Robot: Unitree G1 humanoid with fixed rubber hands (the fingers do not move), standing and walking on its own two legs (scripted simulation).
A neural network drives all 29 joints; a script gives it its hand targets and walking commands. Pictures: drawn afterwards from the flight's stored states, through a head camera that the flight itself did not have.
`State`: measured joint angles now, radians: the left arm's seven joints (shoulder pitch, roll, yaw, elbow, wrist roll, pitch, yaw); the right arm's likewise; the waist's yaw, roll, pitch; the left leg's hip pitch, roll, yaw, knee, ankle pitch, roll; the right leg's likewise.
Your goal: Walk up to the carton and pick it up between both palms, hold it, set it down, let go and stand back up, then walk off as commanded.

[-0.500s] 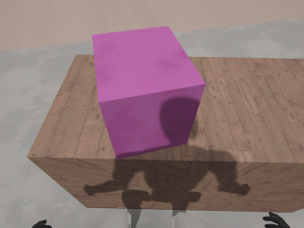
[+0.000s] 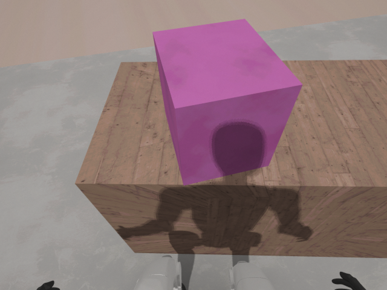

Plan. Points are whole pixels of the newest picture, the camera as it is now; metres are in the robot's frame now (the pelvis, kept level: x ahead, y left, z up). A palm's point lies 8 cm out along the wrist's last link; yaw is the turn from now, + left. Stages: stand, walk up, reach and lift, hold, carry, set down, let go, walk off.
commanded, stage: walk up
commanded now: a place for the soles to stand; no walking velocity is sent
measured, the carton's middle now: (214, 103) +0.49 -0.03 +0.09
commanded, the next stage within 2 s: reach and lift in 1.60 s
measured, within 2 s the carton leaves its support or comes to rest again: neither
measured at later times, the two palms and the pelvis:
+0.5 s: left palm out of the picture +0.04 +0.36 -0.08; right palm out of the picture +0.05 -0.31 -0.08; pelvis -0.02 +0.03 +0.00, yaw -2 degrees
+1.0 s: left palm out of the picture +0.07 +0.36 -0.08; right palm out of the picture +0.07 -0.29 -0.09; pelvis +0.00 +0.03 +0.01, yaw -2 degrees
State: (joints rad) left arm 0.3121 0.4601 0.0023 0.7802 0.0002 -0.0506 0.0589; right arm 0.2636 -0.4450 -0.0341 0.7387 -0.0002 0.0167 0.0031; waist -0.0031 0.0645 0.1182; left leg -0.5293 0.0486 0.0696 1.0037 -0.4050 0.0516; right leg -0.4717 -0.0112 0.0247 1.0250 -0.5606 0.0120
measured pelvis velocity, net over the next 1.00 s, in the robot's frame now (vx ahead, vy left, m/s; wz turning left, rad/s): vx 0.00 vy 0.03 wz -0.04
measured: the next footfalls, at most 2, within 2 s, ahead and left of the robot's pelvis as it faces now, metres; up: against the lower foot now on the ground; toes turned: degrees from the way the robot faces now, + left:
right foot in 0.52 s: +0.04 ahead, -0.12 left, +0.00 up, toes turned -3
